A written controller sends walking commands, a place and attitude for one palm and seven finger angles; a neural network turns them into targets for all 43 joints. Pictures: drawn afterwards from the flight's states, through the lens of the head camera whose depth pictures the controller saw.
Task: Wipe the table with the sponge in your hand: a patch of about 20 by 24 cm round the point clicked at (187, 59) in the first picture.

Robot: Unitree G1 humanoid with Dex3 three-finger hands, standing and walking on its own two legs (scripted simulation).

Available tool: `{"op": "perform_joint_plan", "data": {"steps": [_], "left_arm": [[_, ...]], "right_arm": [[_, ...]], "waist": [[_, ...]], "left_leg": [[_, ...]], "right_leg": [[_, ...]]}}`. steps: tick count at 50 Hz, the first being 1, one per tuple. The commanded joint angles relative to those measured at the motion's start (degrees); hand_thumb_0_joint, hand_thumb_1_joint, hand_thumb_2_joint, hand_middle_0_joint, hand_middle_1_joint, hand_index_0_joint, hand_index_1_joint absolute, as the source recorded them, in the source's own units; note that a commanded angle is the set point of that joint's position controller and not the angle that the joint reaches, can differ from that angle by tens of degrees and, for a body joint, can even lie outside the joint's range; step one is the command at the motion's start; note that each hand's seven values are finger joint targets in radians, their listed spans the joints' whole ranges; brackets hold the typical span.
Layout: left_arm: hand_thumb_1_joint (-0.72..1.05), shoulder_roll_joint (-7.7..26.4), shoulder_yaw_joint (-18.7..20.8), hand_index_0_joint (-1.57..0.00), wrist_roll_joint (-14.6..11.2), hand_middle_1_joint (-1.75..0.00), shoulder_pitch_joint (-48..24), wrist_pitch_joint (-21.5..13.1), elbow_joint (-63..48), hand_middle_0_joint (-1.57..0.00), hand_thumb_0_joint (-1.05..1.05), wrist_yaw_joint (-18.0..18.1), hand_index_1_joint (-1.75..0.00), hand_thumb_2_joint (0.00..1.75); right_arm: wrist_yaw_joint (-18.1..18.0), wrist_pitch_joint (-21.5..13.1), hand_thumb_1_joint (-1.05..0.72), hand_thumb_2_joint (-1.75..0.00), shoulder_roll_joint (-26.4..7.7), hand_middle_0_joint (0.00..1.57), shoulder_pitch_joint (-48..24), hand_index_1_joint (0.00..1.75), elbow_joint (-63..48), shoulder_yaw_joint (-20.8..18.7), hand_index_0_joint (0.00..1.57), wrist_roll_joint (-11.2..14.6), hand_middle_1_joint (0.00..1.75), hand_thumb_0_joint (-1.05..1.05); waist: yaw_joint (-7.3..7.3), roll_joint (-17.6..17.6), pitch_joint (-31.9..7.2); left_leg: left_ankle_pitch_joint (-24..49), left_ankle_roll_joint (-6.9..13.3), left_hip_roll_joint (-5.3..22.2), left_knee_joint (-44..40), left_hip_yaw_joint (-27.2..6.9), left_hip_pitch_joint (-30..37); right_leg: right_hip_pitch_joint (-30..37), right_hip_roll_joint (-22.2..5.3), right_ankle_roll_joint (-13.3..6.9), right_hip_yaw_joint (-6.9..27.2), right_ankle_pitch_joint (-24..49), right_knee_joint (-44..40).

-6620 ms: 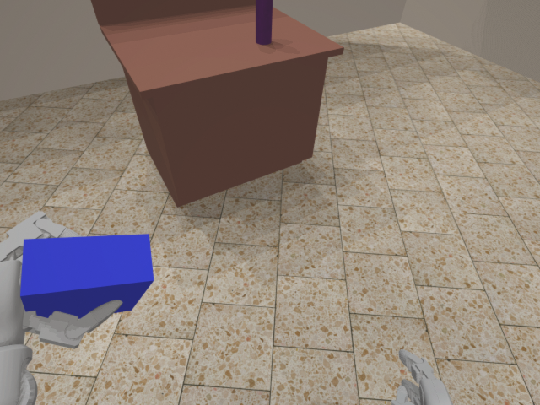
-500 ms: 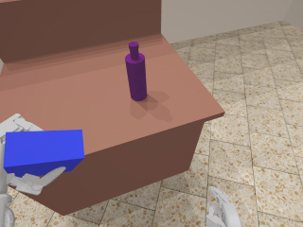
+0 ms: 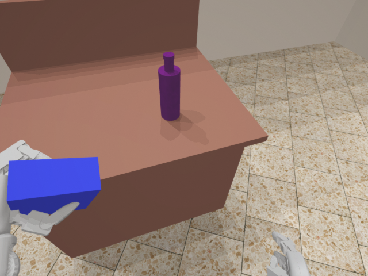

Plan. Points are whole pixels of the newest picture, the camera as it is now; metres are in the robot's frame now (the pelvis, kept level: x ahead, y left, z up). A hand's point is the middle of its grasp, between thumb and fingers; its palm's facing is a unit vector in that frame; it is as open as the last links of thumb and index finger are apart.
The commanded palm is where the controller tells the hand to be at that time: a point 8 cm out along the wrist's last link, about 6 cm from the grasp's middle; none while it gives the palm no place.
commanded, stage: come to a stop and stand still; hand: left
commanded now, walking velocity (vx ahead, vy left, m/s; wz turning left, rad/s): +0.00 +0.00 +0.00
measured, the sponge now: (67, 188) +0.22 +0.22 +0.15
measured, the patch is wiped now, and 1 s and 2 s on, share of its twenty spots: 0.00 0.00 0.00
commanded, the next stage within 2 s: look again from close up in 0.16 s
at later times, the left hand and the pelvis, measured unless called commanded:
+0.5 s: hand (37, 176) +0.23 +0.26 +0.16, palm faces +0.31 -0.85 -0.42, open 9.4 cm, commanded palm +0.17 +0.30 +0.18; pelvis -0.01 +0.03 +0.00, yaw -4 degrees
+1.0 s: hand (37, 153) +0.28 +0.30 +0.15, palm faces +0.36 -0.86 -0.38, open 9.4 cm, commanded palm +0.22 +0.33 +0.18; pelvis +0.05 +0.06 -0.01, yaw -1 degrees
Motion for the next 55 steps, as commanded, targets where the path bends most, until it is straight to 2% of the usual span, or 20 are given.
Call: {"op": "perform_joint_plan", "data": {"steps": [1, 3, 8, 12, 13, 14, 15, 16, 19, 23, 24, 25, 30, 35, 37, 43, 46, 49, 52, 55], "left_arm": [[0.1, 8.42, 4.52, -1.2, -0.73, -1.6, -6.2, -3.13, -11.0, -1.2, 0.0, 0.81, -1.6, 1.3], [0.1, 8.87, 4.77, -1.2, -0.7, -1.6, -6.39, -2.72, -10.97, -1.2, 0.0, 0.94, -1.6, 1.3], [0.1, 9.62, 5.7, -1.2, -0.67, -1.6, -4.89, -2.43, -10.55, -1.2, 0.0, 0.94, -1.6, 1.3], [0.1, 9.02, 5.7, -1.2, -0.61, -1.6, -3.43, -2.65, -10.38, -1.2, 0.0, 0.92, -1.6, 1.3], [0.1, 58.79, 40.67, -1.2, 8.25, -1.6, -67.97, -8.58, -27.06, -1.2, 0.0, -0.14, -1.6, 1.3], [0.1, 39.36, 28.08, -1.2, 3.24, -1.6, -54.47, -7.99, -4.35, -1.2, 0.0, -1.45, -1.6, 1.3], [0.1, 21.61, 17.09, -1.2, 1.65, -1.6, -32.89, -6.36, 12.02, -1.2, 0.0, -3.58, -1.6, 1.3], [0.1, 16.41, 12.26, -1.2, -0.17, -1.6, -23.43, -7.29, 9.04, -1.2, 0.0, -5.49, -1.6, 1.3], [0.1, 3.7, 2.52, -1.2, -3.05, -1.6, -0.17, -6.81, 1.29, -1.2, 0.0, -6.31, -1.6, 1.3], [0.1, 10.77, 7.14, -1.2, -0.78, -1.6, -5.53, -5.71, -6.87, -1.2, 0.0, -4.15, -1.6, 1.3], [0.1, 15.8, 11.83, -1.2, -0.28, -1.6, -8.34, -5.96, -9.1, -1.2, 0.0, -3.08, -1.6, 1.3], [0.1, 13.62, 11.13, -1.2, -0.19, -1.6, -9.45, -6.3, -8.52, -1.2, 0.0, -3.01, -1.6, 1.3], [0.1, 14.89, 12.29, -1.2, 0.31, -1.6, -17.75, -7.44, -13.09, -1.2, 0.0, -2.66, -1.6, 1.3], [0.1, 9.11, 7.68, -1.2, -0.43, -1.6, -12.27, -7.19, -9.88, -1.2, 0.0, -3.37, -1.6, 1.3], [0.1, 7.17, 5.64, -1.2, -0.73, -1.6, -10.01, -6.48, -7.06, -1.2, 0.0, -3.56, -1.6, 1.3], [0.1, 8.78, 6.43, -1.2, -1.2, -1.6, -10.86, -5.45, -6.64, -1.2, 0.0, -3.31, -1.6, 1.3], [0.1, 10.63, 7.78, -1.2, -1.3, -1.6, -12.39, -5.81, -11.4, -1.2, 0.0, -2.96, -1.6, 1.3], [0.1, 12.67, 9.44, -1.2, -1.38, -1.6, -10.39, -5.8, -13.74, -1.2, 0.0, -2.76, -1.6, 1.3], [0.1, 11.43, 9.04, -1.2, -1.8, -1.6, -8.89, -5.9, -13.51, -1.2, 0.0, -2.54, -1.6, 1.3], [0.1, 11.37, 9.82, -1.2, -2.48, -1.6, -6.95, -6.59, -13.27, -1.2, 0.0, -2.02, -1.6, 1.3]], "right_arm": [[0.26, -2.78, -0.9, -0.9, -6.45, 0.2, -4.42, 0.3, -7.19, -2.62, 0.2, -0.23, 0.3, 0.0], [0.38, -2.34, -0.9, -0.9, -6.05, 0.2, -4.78, 0.3, -6.95, -2.4, 0.2, -0.42, 0.3, 0.0], [-0.13, -1.42, -0.9, -0.9, -6.45, 0.2, -5.61, 0.3, -7.58, -1.78, 0.2, -0.54, 0.3, 0.0], [-0.31, -1.61, -0.9, -0.9, -6.53, 0.2, -5.32, 0.3, -7.91, -1.76, 0.2, -0.37, 0.3, 0.0], [0.02, -5.11, -0.9, -0.9, -8.3, 0.2, 4.71, 0.3, -7.62, -3.1, 0.2, -1.18, 0.3, 0.0], [0.67, -5.6, -0.9, -0.9, -4.44, 0.2, -1.65, 0.3, -3.67, -1.73, 0.2, 1.03, 0.3, 0.0], [1.4, -6.02, -0.9, -0.9, -5.41, 0.2, -0.23, 0.3, -4.11, -3.22, 0.2, -0.33, 0.3, 0.0], [1.79, -6.12, -0.9, -0.9, -6.51, 0.2, 0.14, 0.3, -7.83, -4.48, 0.2, 0.37, 0.3, 0.0], [4.83, -6.45, -0.9, -0.9, -5.59, 0.2, -0.41, 0.3, -9.32, -3.9, 0.2, 2.33, 0.3, 0.0], [3.63, -7.44, -0.9, -0.9, -6.98, 0.2, -2.38, 0.3, -10.6, -2.92, 0.2, 1.66, 0.3, 0.0], [3.16, -7.41, -0.9, -0.9, -7.62, 0.2, -3.34, 0.3, -10.43, -2.7, 0.2, 1.27, 0.3, 0.0], [2.81, -7.43, -0.9, -0.9, -6.89, 0.2, -3.4, 0.3, -10.91, -2.3, 0.2, 0.91, 0.3, 0.0], [2.4, -8.1, -0.9, -0.9, -5.98, 0.2, -4.75, 0.3, -11.99, -1.78, 0.2, 0.0, 0.3, 0.0], [3.62, -8.75, -0.9, -0.9, -6.04, 0.2, -3.96, 0.3, -10.94, -2.18, 0.2, -0.24, 0.3, 0.0], [3.82, -8.14, -0.9, -0.9, -6.51, 0.2, -3.67, 0.3, -10.27, -2.64, 0.2, -0.27, 0.3, 0.0], [3.11, -5.08, -0.9, -0.9, -6.8, 0.2, -4.66, 0.3, -11.08, -2.77, 0.2, -0.1, 0.3, 0.0], [2.94, -4.18, -0.9, -0.9, -6.71, 0.2, -5.0, 0.3, -11.78, -2.75, 0.2, 0.09, 0.3, 0.0], [3.63, -4.09, -0.9, -0.9, -6.72, 0.2, -5.33, 0.3, -12.33, -2.65, 0.2, 0.3, 0.3, 0.0], [3.96, -3.72, -0.9, -0.9, -7.18, 0.2, -4.9, 0.3, -12.52, -3.48, 0.2, 0.94, 0.3, 0.0], [4.19, -3.55, -0.9, -0.9, -7.51, 0.2, -3.94, 0.3, -11.79, -4.43, 0.2, 1.34, 0.3, 0.0]], "waist": [[-1.38, -1.75, -4.11], [-1.51, -2.24, -4.26], [-0.99, 3.09, -2.64], [-0.76, 4.87, -3.82], [-0.49, -6.52, 6.51], [-1.29, 4.14, -3.19], [-0.72, 5.13, -9.5], [1.26, 4.9, -9.87], [1.61, -0.44, -8.63], [0.69, -2.36, -2.6], [0.45, 0.97, -2.02], [0.32, 1.52, -2.82], [0.95, 12.78, -4.39], [0.55, 3.66, -8.02], [0.16, 1.77, -7.93], [-0.69, 2.89, -5.73], [-0.77, 7.7, -7.36], [-0.73, 6.68, -9.3], [-0.7, 2.69, -9.65], [-0.82, -6.11, -10.52]], "left_leg": [[-6.89, 0.4, 0.52, -0.59, -2.89, -3.73], [-5.37, 0.61, 0.12, 0.43, -3.55, -0.89], [-9.34, 1.49, 2.99, -10.91, -7.21, -5.87], [-6.3, 1.78, 4.49, -13.73, -8.2, -9.07], [0.18, 2.79, 4.11, -1.75, -1.99, -12.64], [-0.86, 2.54, 4.95, 2.16, -3.54, -4.22], [-3.16, 1.23, 1.56, -0.01, -3.43, 1.27], [-5.85, 1.19, -0.84, 1.7, -0.5, 1.69], [-6.05, 2.12, -0.6, -4.19, -0.95, 0.86], [-10.57, 1.95, 1.71, -11.62, -3.74, -2.54], [-10.4, 1.85, 2.64, -13.76, -4.34, -1.99], [-11.69, 2.44, 3.86, -15.35, -5.96, -5.0], [-8.53, 3.0, 5.85, -16.75, -7.26, -6.14], [8.56, 0.69, 1.84, -8.24, -3.73, 1.45], [6.01, 0.75, 0.87, -6.9, -3.14, 1.05], [2.4, 1.97, 1.43, -6.94, -5.4, -0.55], [13.59, 2.19, 3.19, -5.93, -7.24, 2.82], [28.11, 1.87, 3.14, -0.42, -5.39, 6.54], [26.62, 0.79, 0.86, 6.46, -3.69, -0.38], [10.09, 0.51, -3.16, 17.97, -1.17, -9.79]], "right_leg": [[1.9, -10.65, 0.92, 17.7, -11.4, -14.53], [-0.73, -11.65, 0.2, 17.93, -16.22, -16.72], [3.82, -5.47, 2.89, 11.25, -16.62, -13.1], [10.54, -3.11, 3.46, 7.95, -4.23, -8.13], [-0.72, -6.19, 12.23, 12.75, -1.23, -13.55], [-2.78, -14.13, 1.96, 11.64, -8.64, -10.66], [-1.02, -10.63, -0.29, 14.28, -9.94, -9.41], [0.31, -9.74, 2.49, 17.04, -10.55, -12.06], [6.22, -8.79, 4.12, 14.91, -13.69, -13.97], [2.89, -3.99, 2.98, 10.11, -16.33, -11.22], [2.11, -2.63, 2.89, 9.23, -13.83, -8.64], [5.32, -2.31, 3.25, 6.91, -10.21, -5.33], [9.41, -2.07, 2.92, 5.07, -1.41, 1.64], [9.17, -3.32, 2.03, 7.13, 8.75, -3.45], [8.38, -3.86, 1.54, 8.63, 7.03, -4.13], [4.41, -3.78, 0.85, 8.0, 1.93, 0.26], [3.13, -3.04, 1.49, 3.9, 5.17, 6.96], [3.85, -3.57, 1.22, 2.35, 7.85, 6.08], [11.02, -6.06, -1.29, 6.88, 17.59, 5.54], [15.64, -16.55, -7.73, 19.97, 23.35, 2.63]]}}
